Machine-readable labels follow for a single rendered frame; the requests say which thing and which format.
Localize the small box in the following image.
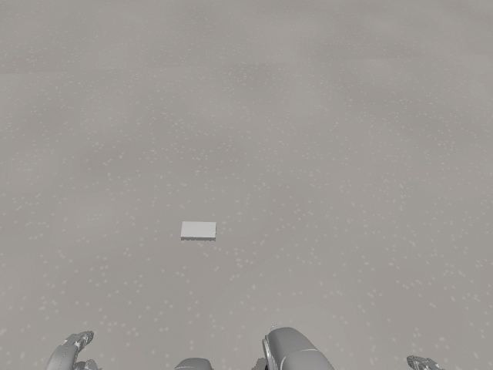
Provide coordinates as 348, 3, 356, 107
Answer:
181, 221, 216, 240

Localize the left robot hand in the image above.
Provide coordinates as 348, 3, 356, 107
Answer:
45, 331, 102, 370

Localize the right robot hand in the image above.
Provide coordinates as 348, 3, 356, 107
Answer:
407, 355, 445, 370

